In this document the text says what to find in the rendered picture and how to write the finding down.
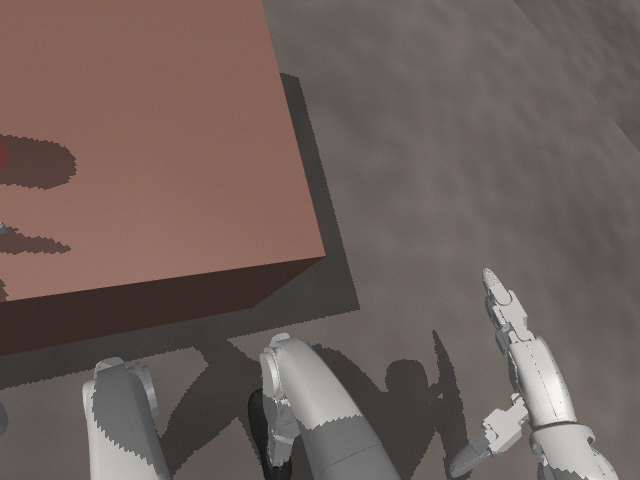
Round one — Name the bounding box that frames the can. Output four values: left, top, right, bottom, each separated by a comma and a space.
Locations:
0, 136, 9, 171

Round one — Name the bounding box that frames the right robot hand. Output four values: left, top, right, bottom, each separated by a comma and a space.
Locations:
449, 268, 577, 478

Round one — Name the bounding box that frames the right robot arm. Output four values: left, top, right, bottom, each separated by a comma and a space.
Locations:
529, 422, 619, 480

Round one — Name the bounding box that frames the right robot foot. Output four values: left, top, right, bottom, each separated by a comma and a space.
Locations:
248, 388, 292, 480

